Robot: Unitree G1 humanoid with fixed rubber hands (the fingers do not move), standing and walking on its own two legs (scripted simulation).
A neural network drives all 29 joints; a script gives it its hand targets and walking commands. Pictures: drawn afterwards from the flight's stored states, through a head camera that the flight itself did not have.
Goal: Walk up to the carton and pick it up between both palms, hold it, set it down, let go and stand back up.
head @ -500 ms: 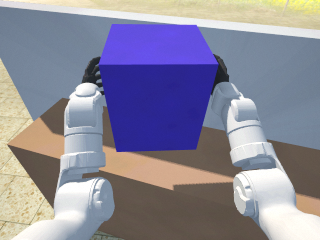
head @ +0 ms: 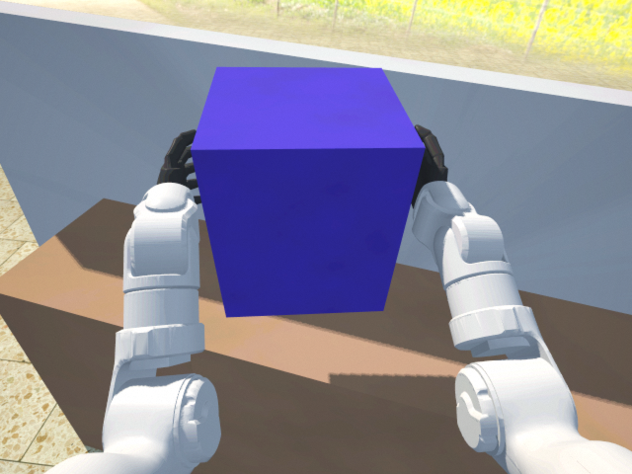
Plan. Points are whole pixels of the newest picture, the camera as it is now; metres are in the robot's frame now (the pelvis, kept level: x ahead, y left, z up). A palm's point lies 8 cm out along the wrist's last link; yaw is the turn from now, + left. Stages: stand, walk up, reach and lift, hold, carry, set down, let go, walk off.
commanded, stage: hold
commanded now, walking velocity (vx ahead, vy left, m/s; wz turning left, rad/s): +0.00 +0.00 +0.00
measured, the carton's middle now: (303, 193) +0.39 -0.01 +0.21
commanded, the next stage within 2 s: none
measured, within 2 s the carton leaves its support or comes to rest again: neither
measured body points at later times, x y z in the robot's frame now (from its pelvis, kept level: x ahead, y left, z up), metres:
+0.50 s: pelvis +0.00 -0.01 +0.00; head -0.07 +0.02 +0.45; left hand +0.38 +0.14 +0.22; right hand +0.37 -0.16 +0.23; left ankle +0.01 +0.13 -0.74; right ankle +0.05 -0.12 -0.74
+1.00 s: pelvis +0.00 +0.00 +0.00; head -0.06 +0.02 +0.45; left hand +0.39 +0.15 +0.22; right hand +0.38 -0.15 +0.22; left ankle +0.01 +0.13 -0.74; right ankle +0.05 -0.12 -0.74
